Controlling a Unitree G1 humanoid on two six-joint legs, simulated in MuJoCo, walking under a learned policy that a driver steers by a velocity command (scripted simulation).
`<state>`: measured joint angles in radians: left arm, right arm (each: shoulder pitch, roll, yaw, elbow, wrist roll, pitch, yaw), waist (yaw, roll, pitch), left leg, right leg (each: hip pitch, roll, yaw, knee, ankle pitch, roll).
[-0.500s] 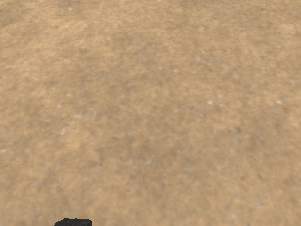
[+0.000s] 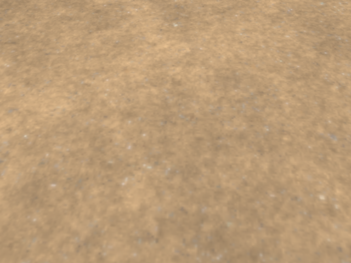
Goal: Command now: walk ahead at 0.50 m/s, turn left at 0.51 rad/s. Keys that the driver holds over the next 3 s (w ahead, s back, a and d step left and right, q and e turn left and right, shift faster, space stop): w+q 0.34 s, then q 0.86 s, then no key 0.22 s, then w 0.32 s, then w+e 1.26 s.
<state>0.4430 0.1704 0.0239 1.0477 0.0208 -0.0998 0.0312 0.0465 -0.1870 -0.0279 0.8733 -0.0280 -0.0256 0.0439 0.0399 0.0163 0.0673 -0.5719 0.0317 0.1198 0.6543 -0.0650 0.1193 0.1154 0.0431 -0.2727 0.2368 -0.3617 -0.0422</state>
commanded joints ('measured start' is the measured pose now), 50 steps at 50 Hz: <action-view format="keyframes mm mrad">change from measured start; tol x32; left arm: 1 38 178 36 -22 5 10 17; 24 -496 144 14 -372 0 55 -35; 30 -90 332 48 -311 23 10 1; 50 -245 275 65 -344 7 122 -11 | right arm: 1 51 -74 -23 -40 -4 -9 -7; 31 516 -191 -69 -79 53 -12 -81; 50 240 -169 -45 -185 13 80 2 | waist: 1 -69 -114 -24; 5 -140 252 -300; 25 -118 81 -58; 31 -37 -258 -510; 50 -74 -112 -128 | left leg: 1 104 -85 62 -25 -143 62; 3 378 -135 37 -137 -168 122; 5 893 317 -794 -319 -227 358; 11 432 127 -404 -440 185 195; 27 537 15 -434 -117 676 -2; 29 378 -58 -422 192 433 -51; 30 166 -202 -272 502 -529 -74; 31 105 -201 -239 666 -627 -72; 50 437 -59 -60 -103 -277 -54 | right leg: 1 25 -310 37 194 1161 -68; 3 -69 -300 20 550 1076 -61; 5 -757 -8 90 1252 -170 32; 27 -504 9 288 282 270 25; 31 141 -576 843 267 1231 -244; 50 -488 -344 202 160 106 -63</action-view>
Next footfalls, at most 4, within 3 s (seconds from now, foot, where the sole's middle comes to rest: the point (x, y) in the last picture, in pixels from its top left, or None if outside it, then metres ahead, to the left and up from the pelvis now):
0.08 left None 0.19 0.07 -0.77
0.58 right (191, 248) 0.51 -0.01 -0.77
1.02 left None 0.32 0.14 -0.77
1.52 right None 0.43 -0.01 -0.77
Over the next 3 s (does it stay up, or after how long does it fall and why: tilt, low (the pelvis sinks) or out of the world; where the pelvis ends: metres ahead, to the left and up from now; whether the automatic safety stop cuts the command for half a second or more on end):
stays up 0.87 0.46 -0.01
